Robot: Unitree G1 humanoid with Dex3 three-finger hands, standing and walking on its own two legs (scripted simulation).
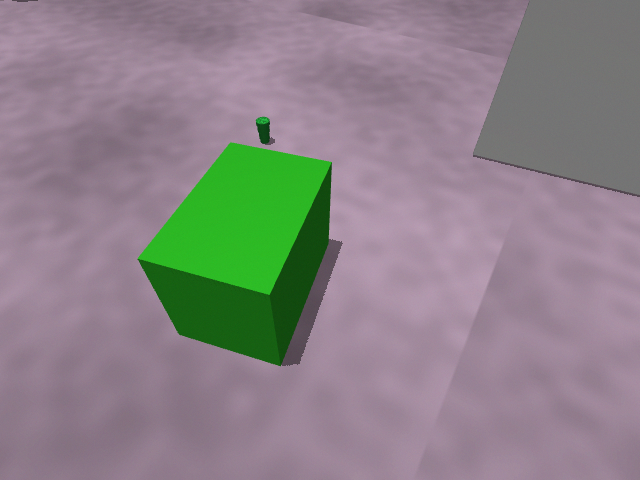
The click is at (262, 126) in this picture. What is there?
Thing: tapered cup
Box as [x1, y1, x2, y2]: [256, 117, 269, 143]
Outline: 259,117 256,119 259,137 261,142 266,143 268,142 269,138 269,120 266,117
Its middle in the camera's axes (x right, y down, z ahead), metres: -0.29 -0.58 +2.11
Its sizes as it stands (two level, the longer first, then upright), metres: 0.073 0.073 0.130
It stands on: the floor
